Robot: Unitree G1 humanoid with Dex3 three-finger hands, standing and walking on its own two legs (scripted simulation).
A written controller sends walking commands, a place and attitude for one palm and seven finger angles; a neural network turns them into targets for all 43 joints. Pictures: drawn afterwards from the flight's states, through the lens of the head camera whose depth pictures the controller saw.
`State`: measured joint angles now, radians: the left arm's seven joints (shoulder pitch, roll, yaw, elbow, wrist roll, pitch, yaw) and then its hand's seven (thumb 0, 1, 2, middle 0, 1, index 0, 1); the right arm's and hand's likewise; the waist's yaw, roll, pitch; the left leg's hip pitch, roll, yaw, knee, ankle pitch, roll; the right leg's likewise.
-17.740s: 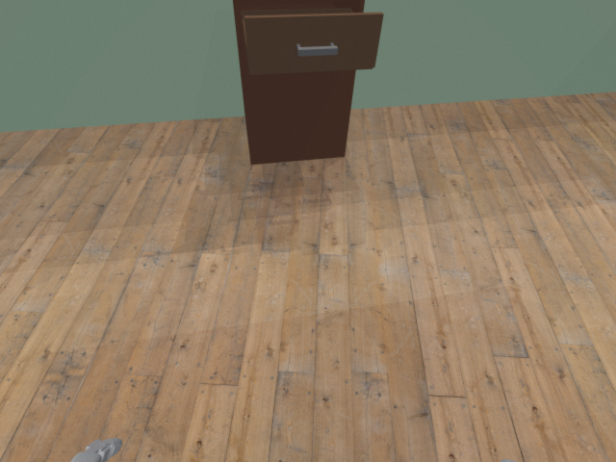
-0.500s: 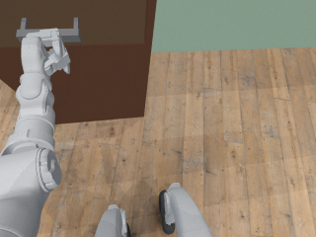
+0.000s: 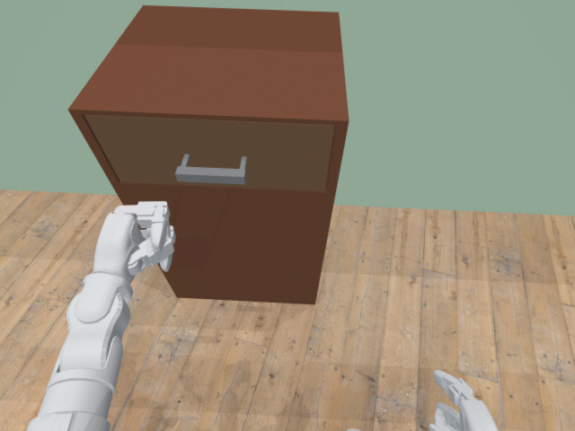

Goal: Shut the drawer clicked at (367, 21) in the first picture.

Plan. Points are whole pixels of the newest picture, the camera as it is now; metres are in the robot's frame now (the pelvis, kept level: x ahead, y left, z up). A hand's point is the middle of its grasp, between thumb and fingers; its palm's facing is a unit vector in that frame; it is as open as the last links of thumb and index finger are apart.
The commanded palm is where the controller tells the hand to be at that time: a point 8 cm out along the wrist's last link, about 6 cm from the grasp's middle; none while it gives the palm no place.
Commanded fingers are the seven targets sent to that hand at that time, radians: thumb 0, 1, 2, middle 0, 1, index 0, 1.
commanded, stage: draw the hand back to the body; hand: left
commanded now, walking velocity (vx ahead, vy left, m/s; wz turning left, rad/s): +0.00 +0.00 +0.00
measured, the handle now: (213, 167) +0.59 +0.17 -0.02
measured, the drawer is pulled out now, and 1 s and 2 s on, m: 0.00 0.00 0.00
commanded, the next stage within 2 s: step back with the hand held close in 0.82 s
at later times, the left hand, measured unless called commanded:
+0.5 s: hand (51, 309) +0.21 +0.22 +0.17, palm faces +0.33 -0.88 -0.34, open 3.2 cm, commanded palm +0.16 +0.27 +0.19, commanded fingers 0.00 0.90 0.90 -1.40 -1.60 -1.40 -1.60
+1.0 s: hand out of the picture +0.17 +0.23 +0.20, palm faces +0.42 -0.80 -0.42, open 3.2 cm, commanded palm +0.11 +0.27 +0.21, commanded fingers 0.00 0.90 0.90 -1.40 -1.60 -1.40 -1.60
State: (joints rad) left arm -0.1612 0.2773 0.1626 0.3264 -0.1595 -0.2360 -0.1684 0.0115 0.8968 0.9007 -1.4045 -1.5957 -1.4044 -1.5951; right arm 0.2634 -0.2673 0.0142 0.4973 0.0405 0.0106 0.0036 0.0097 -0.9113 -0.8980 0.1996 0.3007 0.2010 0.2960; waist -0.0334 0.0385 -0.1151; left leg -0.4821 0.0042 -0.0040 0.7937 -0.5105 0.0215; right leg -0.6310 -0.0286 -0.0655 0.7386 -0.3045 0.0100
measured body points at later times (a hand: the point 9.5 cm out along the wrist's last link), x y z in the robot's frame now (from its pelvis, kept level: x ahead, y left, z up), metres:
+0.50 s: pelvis +0.00 +0.00 +0.03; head -0.02 -0.03 +0.48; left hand +0.19 +0.27 +0.19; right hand +0.19 -0.21 -0.05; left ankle -0.07 +0.10 -0.71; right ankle +0.03 -0.13 -0.71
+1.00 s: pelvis -0.02 -0.02 +0.03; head -0.04 -0.04 +0.48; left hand +0.14 +0.27 +0.22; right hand +0.16 -0.23 -0.05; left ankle -0.07 +0.10 -0.71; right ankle +0.03 -0.13 -0.71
